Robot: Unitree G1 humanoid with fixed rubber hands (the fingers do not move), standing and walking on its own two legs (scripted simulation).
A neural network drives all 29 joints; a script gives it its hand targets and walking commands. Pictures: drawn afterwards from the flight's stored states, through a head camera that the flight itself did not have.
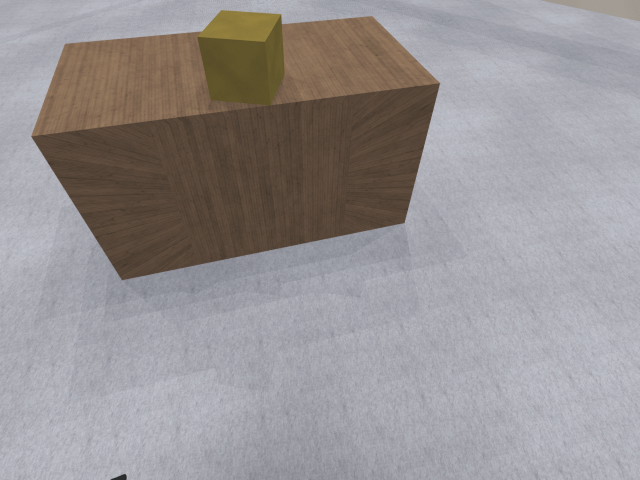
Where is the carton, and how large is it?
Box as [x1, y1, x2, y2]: [197, 10, 284, 104]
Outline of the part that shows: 221,10 197,37 210,98 215,100 270,104 284,73 280,14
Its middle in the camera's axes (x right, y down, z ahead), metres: -0.22 -0.54 +1.13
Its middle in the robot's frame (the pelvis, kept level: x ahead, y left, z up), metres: +1.21 +0.20 -0.02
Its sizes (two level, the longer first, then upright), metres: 0.200 0.180 0.176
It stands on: a pedestal, 0.64 m high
